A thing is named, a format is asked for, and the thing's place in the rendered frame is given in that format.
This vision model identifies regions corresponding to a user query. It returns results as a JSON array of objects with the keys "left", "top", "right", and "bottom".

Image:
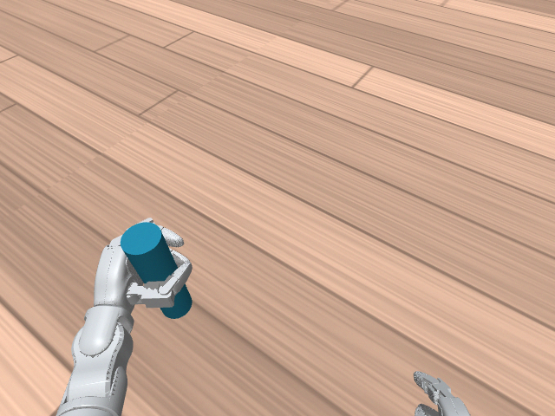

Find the left robot arm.
[{"left": 56, "top": 304, "right": 134, "bottom": 416}]

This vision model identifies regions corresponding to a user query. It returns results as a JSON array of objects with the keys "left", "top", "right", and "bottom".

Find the right robot hand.
[{"left": 414, "top": 371, "right": 471, "bottom": 416}]

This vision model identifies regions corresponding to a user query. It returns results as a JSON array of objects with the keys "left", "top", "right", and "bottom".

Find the left robot hand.
[{"left": 94, "top": 218, "right": 193, "bottom": 315}]

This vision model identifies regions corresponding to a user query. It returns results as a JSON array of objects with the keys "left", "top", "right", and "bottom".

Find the can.
[{"left": 121, "top": 222, "right": 192, "bottom": 319}]

